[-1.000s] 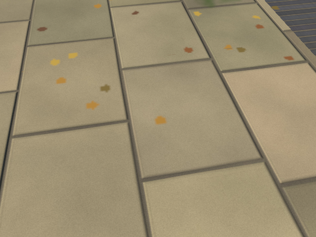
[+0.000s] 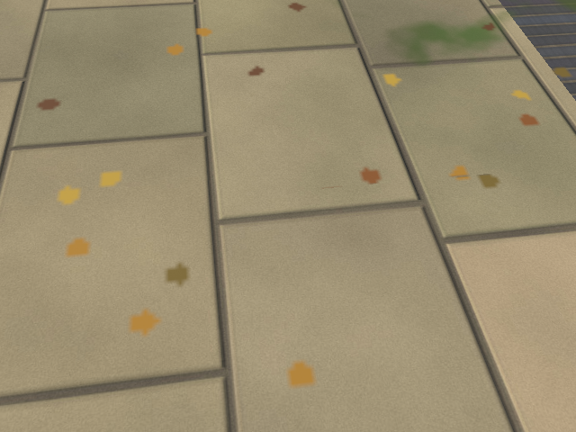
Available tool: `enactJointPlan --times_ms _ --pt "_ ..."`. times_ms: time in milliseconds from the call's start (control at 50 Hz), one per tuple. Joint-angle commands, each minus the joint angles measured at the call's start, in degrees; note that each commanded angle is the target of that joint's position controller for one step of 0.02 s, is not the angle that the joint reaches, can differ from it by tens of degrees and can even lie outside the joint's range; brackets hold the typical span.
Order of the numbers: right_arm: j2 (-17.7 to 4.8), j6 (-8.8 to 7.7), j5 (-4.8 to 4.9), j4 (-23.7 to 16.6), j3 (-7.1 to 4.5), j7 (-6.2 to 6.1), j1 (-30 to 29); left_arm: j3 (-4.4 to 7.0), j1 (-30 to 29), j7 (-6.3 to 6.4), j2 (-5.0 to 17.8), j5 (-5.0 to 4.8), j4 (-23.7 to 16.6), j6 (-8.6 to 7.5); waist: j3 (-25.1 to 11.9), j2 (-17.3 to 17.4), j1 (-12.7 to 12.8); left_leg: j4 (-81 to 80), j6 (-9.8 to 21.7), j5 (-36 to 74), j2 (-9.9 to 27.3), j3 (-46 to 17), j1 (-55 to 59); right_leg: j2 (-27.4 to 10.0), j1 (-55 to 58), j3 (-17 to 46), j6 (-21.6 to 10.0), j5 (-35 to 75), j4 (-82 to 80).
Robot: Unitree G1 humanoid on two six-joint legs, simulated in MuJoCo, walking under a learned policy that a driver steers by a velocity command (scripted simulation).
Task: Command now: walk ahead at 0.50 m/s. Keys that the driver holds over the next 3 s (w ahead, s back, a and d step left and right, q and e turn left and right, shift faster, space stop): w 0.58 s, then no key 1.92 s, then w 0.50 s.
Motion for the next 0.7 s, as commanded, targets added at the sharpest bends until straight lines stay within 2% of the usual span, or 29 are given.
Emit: enactJointPlan --times_ms 20,60,100,180,260,300,340,360,380,400,420,440,460,480,500,520,540,560,580,640,660,700 --pt "-5.2 -1.02 -0.28 -1.5 -0.82 -0.05 0.8 1.2 3.6 0.52 2.5 0.25 -2.3 0.72 -2.7 6.4 1.8 -16.2 9.5 6.2 14.5 -15.1 6.2 -4.9 -6.8 2.1 0.2 5.4 -1.8" --pt "-7.0 -1.11 -0.27 -0.6 -1.22 -0.76 2.8 1.51 -0.1 0.75 3.1 0.7 -3.7 1.15 -0.8 5.3 1.5 -17.6 9.9 9.7 14.5 -13.1 6.5 -5.3 -10.8 1.8 1.3 9.9 -6.6" --pt "-7.5 -0.75 -0.13 0.3 -1.25 -1.51 5.0 1.64 -4.5 0.71 3.1 1.07 -5.2 1.08 0.1 4.6 0.4 -17.9 9.5 12.1 14.4 -11.7 8.8 -5.3 -14.5 1.6 2.3 15.5 -12.9" --pt "-7.9 -0.23 0.39 1.4 -1.1 -2.24 8.2 1.07 -12.2 -0.11 1.6 0.8 -7.3 0.55 1.5 5.0 -1.8 -18.5 7.5 11.4 12.6 -7.8 10.7 -3.3 -13.0 -0.3 2.4 25.1 -26.4" --pt "-8.4 0.47 0.83 3.5 -1.3 -2.41 12.4 0.47 -18.9 -1.24 1.5 0.27 -9.5 0.16 3.6 4.8 -4.1 -17.0 7.5 10.2 14.5 -7.6 17.1 -1.6 -13.9 -1.3 2.0 24.4 -33.7" --pt "-8.7 1.09 0.95 4.4 -1.58 -2.61 13.4 0.3 -21.1 -2.02 1.8 0.1 -10.8 -0.22 4.3 5.1 -4.3 -14.8 7.3 12.0 16.3 -8.0 21.1 -1.3 -14.8 -1.2 1.1 21.3 -35.9" --pt "-9.3 1.59 1.11 4.7 -1.98 -2.85 12.8 0.49 -20.4 -2.63 2.8 0.0 -11.3 -0.6 3.6 5.8 -2.9 -11.9 6.4 17.0 17.6 -8.2 23.6 -0.4 -12.2 -1.6 -0.4 17.1 -37.6" --pt "-9.8 1.78 1.13 4.5 -2.16 -2.91 11.8 0.93 -18.0 -2.71 3.8 0.02 -10.8 -0.75 2.0 6.6 -1.3 -9.3 5.8 23.7 17.5 -7.8 23.8 0.9 -7.6 -2.6 -1.3 15.2 -38.2" --pt "-10.2 2.02 1.19 4.1 -2.26 -2.92 10.3 1.75 -13.1 -2.6 5.4 0.18 -9.5 -0.84 -1.1 7.3 1.7 -3.9 4.9 33.5 16.3 -6.6 23.1 3.0 0.3 -4.4 -2.4 14.7 -39.0" --pt "-9.0 2.25 1.02 3.7 -1.8 -2.87 9.4 3.21 -3.4 -2.26 8.0 0.34 -6.4 -0.81 -6.8 6.3 6.0 7.0 3.3 37.7 13.1 -4.3 19.3 4.2 13.7 -5.0 -4.2 16.1 -39.3" --pt "-7.2 2.17 0.05 2.3 -0.87 -2.82 9.9 4.43 7.5 -1.66 12.5 1.08 -4.2 -0.69 -15.5 0.0 9.2 25.4 1.3 21.8 9.5 -1.7 6.5 -6.4 32.5 7.1 -8.0 17.2 -37.8" --pt "1.0 0.8 0.18 2.3 1.36 -2.14 17.0 4.86 10.4 -1.95 15.5 1.29 -3.0 -0.48 -22.4 -15.3 5.0 44.7 -2.2 -19.1 -1.8 -3.5 -16.2 -18.9 50.2 35.3 -17.1 6.4 -45.3" --pt "-4.9 -0.66 1.53 3.0 0.14 -1.77 13.9 3.32 9.6 -1.96 10.1 0.8 -3.4 -0.53 -21.7 -10.4 6.9 52.0 -1.1 -24.1 0.7 -11.3 -22.5 -18.0 49.5 39.4 -15.7 1.2 -49.1" --pt "-8.0 -1.52 2.74 1.1 -0.69 -1.57 8.3 2.57 4.3 -1.72 7.8 0.62 -4.3 -0.65 -13.4 -7.8 6.1 52.9 -0.2 -19.5 3.7 -10.2 -26.2 -16.2 42.1 30.4 -13.0 4.0 -49.9" --pt "-8.0 -1.74 2.62 0.4 -0.76 -1.93 5.0 2.04 -0.4 -1.71 6.5 0.9 -5.4 -0.68 -9.0 -2.5 4.4 50.4 -0.1 -14.0 6.8 -8.6 -24.1 -14.1 33.3 23.4 -11.5 9.7 -51.4" --pt "-7.5 -1.44 1.74 0.2 -1.18 -2.31 3.4 1.66 -3.3 -1.92 5.2 1.46 -5.7 -0.8 -5.7 -0.5 2.7 46.8 -0.3 -10.7 8.6 -8.1 -21.6 -12.2 25.8 18.8 -10.8 14.3 -53.2" --pt "-6.7 -0.63 1.41 0.5 -1.43 -2.4 4.6 1.1 -4.4 -2.09 3.6 1.97 -5.6 -0.97 -4.8 -1.2 0.7 44.5 -0.2 -8.7 10.1 -8.5 -18.0 -10.5 21.6 15.3 -10.2 16.3 -55.0" --pt "-5.2 0.18 1.37 0.7 -1.36 -2.46 5.8 1.02 -4.2 -2.26 3.3 1.98 -5.1 -1.07 -4.4 -2.0 -0.2 42.6 -0.4 -7.7 10.4 -8.3 -16.1 -9.8 19.3 13.6 -10.3 16.8 -56.6" --pt "-4.1 0.82 1.29 0.9 -1.29 -2.57 6.3 1.14 -3.4 -2.18 3.8 1.72 -4.6 -1.23 -3.7 -2.0 -0.7 40.8 -0.7 -7.3 10.8 -7.9 -15.6 -9.4 17.8 11.9 -10.7 17.8 -57.8" --pt "-4.2 1.65 0.29 -0.5 -1.54 -3.12 2.7 1.43 -2.0 -1.18 6.1 2.12 -3.3 -1.16 -0.9 -0.9 -1.4 33.1 -3.2 -2.6 10.1 -6.5 -17.6 -8.7 15.7 5.6 -10.9 38.4 -57.5" --pt "-3.7 1.69 0.0 -1.0 -1.44 -3.1 1.2 1.36 -1.7 -0.81 6.2 2.17 -3.0 -0.85 -1.0 -1.0 -1.3 29.0 -3.7 0.3 9.7 -6.0 -17.4 -7.8 15.7 3.2 -10.2 43.3 -56.7" --pt "-2.4 1.66 -0.06 -1.7 -0.9 -2.79 -1.9 1.13 -1.4 -0.31 6.1 2.02 -2.6 -0.24 -1.6 -1.9 -0.5 19.8 -3.7 7.0 8.1 -4.4 -13.5 -5.2 14.5 -1.3 -8.2 46.0 -55.8"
